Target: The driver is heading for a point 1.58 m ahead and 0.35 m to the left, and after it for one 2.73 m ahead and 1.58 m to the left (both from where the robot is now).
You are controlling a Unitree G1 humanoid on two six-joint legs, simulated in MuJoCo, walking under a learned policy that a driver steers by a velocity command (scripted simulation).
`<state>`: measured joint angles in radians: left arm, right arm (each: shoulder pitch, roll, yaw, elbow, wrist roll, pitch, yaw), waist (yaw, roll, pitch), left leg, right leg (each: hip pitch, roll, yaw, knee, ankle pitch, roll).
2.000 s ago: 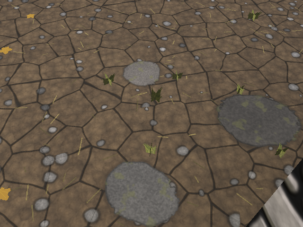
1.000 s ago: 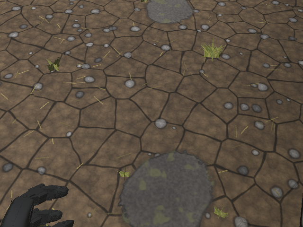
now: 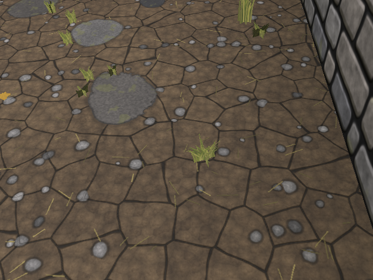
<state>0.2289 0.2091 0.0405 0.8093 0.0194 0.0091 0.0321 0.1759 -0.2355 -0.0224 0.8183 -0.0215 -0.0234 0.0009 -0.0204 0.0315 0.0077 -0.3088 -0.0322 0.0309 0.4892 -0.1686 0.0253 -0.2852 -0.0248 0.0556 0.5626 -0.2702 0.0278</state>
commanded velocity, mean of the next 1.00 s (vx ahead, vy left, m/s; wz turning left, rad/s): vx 0.01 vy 0.00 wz -0.01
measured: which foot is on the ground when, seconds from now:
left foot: down 0.00-1.00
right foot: down 0.00-1.00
